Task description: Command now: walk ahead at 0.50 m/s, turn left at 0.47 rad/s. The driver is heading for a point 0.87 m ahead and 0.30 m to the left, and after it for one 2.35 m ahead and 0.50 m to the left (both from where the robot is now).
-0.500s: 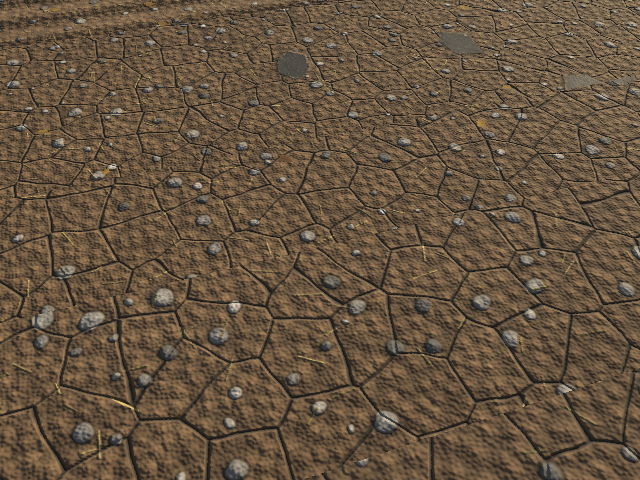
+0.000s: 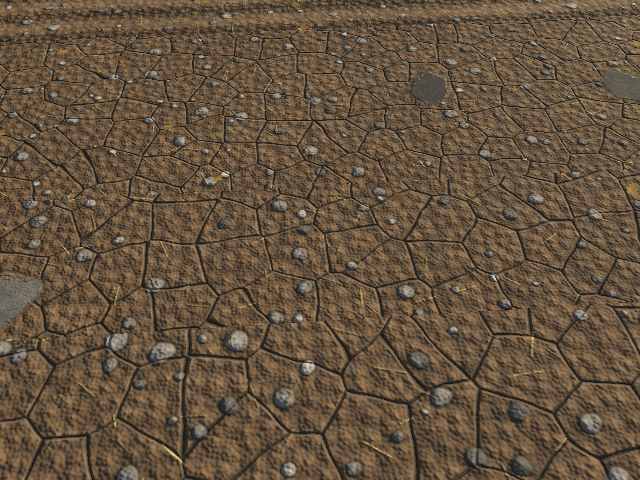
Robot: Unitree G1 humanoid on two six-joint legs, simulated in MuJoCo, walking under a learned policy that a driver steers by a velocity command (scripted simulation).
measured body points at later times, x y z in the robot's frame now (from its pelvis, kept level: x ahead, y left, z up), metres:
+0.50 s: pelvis +0.25 +0.08 -0.06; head +0.24 +0.08 +0.39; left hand +0.41 +0.34 -0.14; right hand +0.24 -0.15 -0.21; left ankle +0.13 +0.15 -0.75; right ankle +0.42 -0.04 -0.74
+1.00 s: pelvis +0.52 +0.16 -0.20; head +0.52 +0.17 +0.25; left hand +0.33 +0.29 -0.35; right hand +0.80 +0.09 -0.30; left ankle +0.61 +0.36 -0.90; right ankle +0.45 -0.01 -0.93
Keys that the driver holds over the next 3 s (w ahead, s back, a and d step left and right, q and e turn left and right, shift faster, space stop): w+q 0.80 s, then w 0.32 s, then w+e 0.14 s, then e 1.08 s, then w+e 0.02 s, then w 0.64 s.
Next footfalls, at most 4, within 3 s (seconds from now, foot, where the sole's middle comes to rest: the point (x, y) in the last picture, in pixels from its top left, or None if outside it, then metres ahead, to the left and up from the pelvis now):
0.24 left None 0.16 0.16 -0.79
0.64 right None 0.48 0.01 -0.97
1.06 left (200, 444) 0.64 0.38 -0.97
1.56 right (255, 356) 0.90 0.28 -0.97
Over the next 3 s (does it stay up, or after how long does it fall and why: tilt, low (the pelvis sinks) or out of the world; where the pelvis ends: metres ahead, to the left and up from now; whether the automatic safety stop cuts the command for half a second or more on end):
stays up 0.91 0.29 -0.21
